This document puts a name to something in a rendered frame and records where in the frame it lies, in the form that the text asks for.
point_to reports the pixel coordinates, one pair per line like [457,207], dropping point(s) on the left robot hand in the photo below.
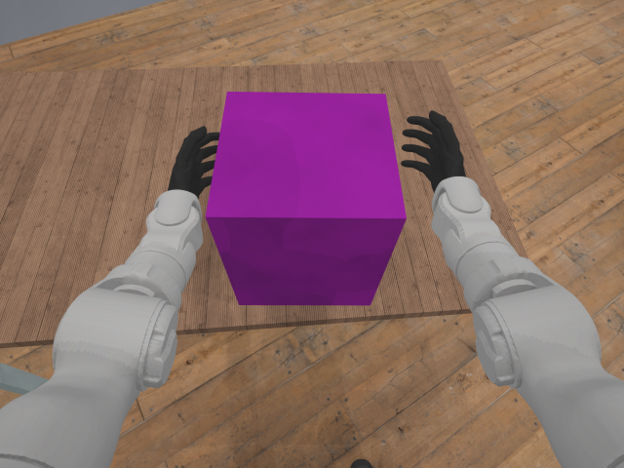
[188,169]

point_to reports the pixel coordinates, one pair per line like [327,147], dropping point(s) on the table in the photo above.
[84,155]

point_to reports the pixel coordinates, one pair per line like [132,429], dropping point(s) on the robot left upper arm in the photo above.
[113,346]

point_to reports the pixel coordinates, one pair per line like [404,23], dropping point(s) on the left robot forearm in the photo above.
[162,263]

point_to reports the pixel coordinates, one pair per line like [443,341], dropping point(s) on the right robot hand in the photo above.
[444,157]

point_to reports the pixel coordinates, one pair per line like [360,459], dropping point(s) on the carton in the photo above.
[306,203]

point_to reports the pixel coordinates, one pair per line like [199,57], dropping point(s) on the robot right upper arm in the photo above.
[540,343]

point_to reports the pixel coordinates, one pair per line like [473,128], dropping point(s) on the right robot forearm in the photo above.
[482,260]

